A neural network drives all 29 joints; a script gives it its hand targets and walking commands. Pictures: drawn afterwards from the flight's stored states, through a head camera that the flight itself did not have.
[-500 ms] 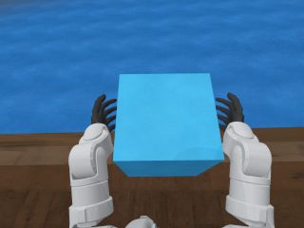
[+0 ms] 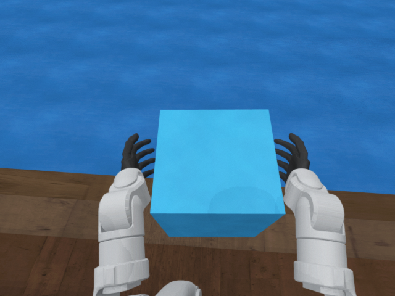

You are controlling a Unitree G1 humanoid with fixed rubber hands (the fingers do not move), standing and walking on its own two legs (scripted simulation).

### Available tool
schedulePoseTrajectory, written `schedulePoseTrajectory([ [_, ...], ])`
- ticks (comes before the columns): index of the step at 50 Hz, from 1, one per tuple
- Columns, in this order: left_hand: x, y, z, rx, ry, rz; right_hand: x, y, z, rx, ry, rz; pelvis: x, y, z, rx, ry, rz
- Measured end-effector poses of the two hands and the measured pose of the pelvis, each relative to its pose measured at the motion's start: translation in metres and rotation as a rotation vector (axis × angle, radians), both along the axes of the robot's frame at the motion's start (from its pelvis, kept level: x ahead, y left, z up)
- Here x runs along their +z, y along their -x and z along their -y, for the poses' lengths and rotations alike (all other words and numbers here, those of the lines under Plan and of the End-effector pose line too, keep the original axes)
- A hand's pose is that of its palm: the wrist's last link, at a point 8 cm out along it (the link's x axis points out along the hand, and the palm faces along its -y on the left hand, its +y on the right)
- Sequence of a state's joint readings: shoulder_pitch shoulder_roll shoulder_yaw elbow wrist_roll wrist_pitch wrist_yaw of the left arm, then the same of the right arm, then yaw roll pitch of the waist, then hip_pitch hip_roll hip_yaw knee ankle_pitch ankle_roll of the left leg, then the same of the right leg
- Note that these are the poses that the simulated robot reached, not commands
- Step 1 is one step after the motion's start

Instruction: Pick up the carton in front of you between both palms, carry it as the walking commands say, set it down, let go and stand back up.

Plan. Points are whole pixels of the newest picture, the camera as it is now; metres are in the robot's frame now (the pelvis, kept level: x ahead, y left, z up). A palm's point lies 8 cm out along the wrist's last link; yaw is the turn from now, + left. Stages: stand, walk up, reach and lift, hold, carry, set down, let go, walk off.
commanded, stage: carry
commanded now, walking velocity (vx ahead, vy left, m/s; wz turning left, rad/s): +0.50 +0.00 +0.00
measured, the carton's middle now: (212, 181) +0.35 +0.02 +0.00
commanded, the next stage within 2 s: none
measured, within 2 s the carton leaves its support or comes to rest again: neither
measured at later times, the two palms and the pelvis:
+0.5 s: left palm (160, 119) +0.70 +0.20 -0.17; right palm (246, 131) +0.66 -0.11 -0.16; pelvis +0.38 +0.08 -0.19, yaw -1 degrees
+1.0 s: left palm (172, 92) +1.05 +0.21 -0.33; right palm (233, 96) +1.06 -0.10 -0.34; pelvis +0.75 +0.05 -0.38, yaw -2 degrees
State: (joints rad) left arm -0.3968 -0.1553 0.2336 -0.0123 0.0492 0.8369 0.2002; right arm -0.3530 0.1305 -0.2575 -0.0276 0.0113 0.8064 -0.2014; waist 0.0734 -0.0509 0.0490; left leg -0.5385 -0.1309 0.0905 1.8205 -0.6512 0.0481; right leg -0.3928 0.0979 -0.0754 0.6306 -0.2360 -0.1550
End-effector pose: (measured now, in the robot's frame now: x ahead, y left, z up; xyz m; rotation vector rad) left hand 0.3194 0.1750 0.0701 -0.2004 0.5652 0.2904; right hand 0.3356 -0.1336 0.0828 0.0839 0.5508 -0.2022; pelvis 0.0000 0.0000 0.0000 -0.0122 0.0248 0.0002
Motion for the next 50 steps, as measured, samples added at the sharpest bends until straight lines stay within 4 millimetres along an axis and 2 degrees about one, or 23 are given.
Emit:
schedulePoseTrajectory([
  [4,-0.046,-0.036,-0.016,0.032,0.028,-0.069,-0.052,-0.056,-0.015,0.026,0.043,-0.094,-0.024,-0.06,0.0,-0.004,0.034,-0.005],
  [7,-0.075,-0.073,-0.023,0.053,0.039,-0.134,-0.087,-0.094,-0.023,0.041,0.033,-0.164,-0.037,-0.105,-0.007,0.001,0.028,-0.01],
  [12,-0.108,-0.165,-0.031,0.013,-0.008,-0.089,-0.134,-0.17,-0.031,-0.006,-0.007,-0.117,-0.082,-0.188,-0.032,-0.006,0.029,-0.013],
  [15,-0.133,-0.235,-0.035,-0.053,-0.039,0.0,-0.159,-0.221,-0.034,-0.058,-0.027,-0.033,-0.127,-0.245,-0.051,-0.005,0.034,0.01],
  [17,-0.153,-0.278,-0.035,-0.093,-0.086,0.034,-0.175,-0.248,-0.032,-0.094,-0.021,0.005,-0.153,-0.275,-0.06,-0.002,0.012,0.004],
  [20,-0.188,-0.324,-0.033,-0.12,-0.117,-0.011,-0.201,-0.277,-0.031,-0.123,-0.046,-0.009,-0.175,-0.313,-0.07,0.002,-0.01,-0.014],
  [23,-0.22,-0.357,-0.03,-0.134,-0.089,-0.081,-0.226,-0.301,-0.028,-0.169,-0.05,-0.07,-0.185,-0.352,-0.076,-0.006,-0.013,-0.019],
  [26,-0.244,-0.388,-0.027,-0.139,-0.049,-0.126,-0.245,-0.335,-0.027,-0.177,-0.058,-0.115,-0.194,-0.39,-0.076,-0.012,-0.014,-0.022],
  [30,-0.26,-0.444,-0.029,-0.111,-0.024,-0.082,-0.257,-0.4,-0.029,-0.143,-0.051,-0.08,-0.215,-0.445,-0.071,0.001,-0.01,-0.02],
  [33,-0.269,-0.494,-0.03,-0.089,-0.036,-0.014,-0.263,-0.457,-0.029,-0.117,-0.041,-0.01,-0.24,-0.494,-0.063,0.008,-0.026,-0.013],
  [36,-0.279,-0.547,-0.033,-0.059,-0.062,0.062,-0.28,-0.52,-0.03,-0.063,-0.025,0.063,-0.279,-0.551,-0.054,0.002,-0.038,0.021],
  [39,-0.297,-0.588,-0.041,-0.019,-0.071,0.1,-0.308,-0.583,-0.035,-0.018,0.029,0.087,-0.319,-0.6,-0.047,-0.009,-0.023,0.026],
  [41,-0.316,-0.61,-0.042,-0.014,-0.057,0.076,-0.331,-0.615,-0.038,-0.012,0.046,0.045,-0.334,-0.626,-0.044,-0.018,0.002,0.021],
  [46,-0.366,-0.666,-0.039,-0.002,-0.014,-0.06,-0.386,-0.674,-0.037,-0.026,0.005,-0.093,-0.355,-0.694,-0.044,-0.017,0.002,0.014],
  [50,-0.397,-0.73,-0.035,-0.033,-0.031,-0.091,-0.422,-0.728,-0.033,-0.058,-0.045,-0.103,-0.379,-0.751,-0.052,-0.029,-0.003,0.005],
])
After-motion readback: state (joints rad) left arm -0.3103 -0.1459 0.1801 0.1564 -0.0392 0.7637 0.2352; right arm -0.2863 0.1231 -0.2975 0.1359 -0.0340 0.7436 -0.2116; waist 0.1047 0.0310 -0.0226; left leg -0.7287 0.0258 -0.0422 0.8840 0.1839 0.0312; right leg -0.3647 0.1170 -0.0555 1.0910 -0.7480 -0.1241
